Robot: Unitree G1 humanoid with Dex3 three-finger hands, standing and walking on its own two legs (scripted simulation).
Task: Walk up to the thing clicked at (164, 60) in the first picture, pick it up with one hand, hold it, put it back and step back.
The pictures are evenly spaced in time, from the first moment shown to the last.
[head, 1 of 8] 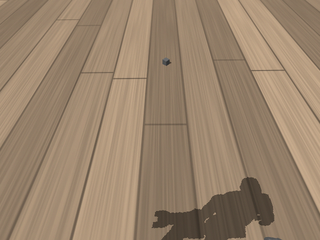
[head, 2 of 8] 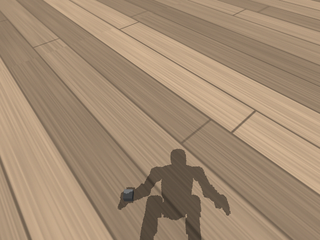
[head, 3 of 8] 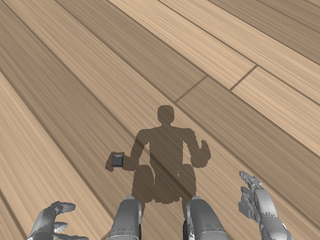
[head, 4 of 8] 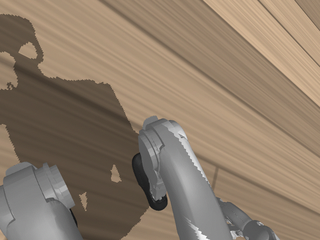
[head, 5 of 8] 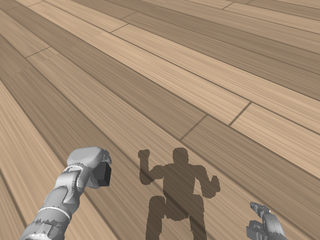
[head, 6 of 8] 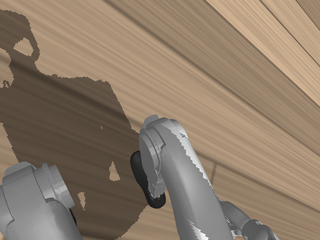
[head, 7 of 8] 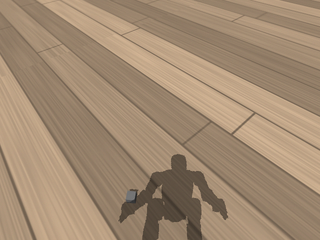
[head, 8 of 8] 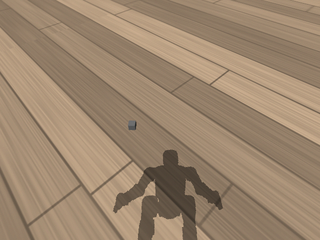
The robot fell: no
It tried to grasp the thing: yes
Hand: left
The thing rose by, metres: 0.68
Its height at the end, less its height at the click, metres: +0.00
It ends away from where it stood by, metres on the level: 0.01
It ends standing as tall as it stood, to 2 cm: yes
